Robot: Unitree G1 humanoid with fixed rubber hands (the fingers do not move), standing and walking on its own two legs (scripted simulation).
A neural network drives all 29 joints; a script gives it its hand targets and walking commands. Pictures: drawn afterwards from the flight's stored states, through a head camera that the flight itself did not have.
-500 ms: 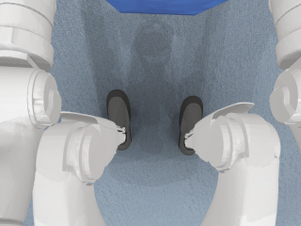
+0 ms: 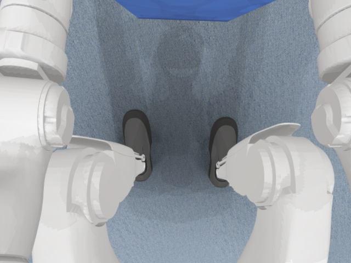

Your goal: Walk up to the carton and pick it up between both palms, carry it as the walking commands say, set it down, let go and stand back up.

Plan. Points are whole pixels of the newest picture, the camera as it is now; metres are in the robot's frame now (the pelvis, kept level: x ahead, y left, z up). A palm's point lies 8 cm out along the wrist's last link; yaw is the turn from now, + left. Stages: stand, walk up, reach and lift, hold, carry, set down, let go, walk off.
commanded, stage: reach and lift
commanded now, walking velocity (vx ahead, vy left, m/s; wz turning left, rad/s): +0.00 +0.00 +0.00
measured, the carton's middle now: out of the picture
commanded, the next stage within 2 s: none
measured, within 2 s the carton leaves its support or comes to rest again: leaves its support in 1.16 s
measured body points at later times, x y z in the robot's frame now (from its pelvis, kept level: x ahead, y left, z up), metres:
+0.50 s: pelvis +0.00 +0.00 +0.00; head +0.39 -0.03 +0.20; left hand +0.60 +0.10 -0.20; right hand +0.58 -0.20 -0.19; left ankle +0.15 +0.10 -0.33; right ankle +0.11 -0.12 -0.33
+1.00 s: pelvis +0.00 +0.00 -0.01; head +0.39 -0.03 +0.20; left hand +0.61 +0.10 -0.20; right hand +0.58 -0.20 -0.19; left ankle +0.15 +0.10 -0.33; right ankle +0.11 -0.12 -0.33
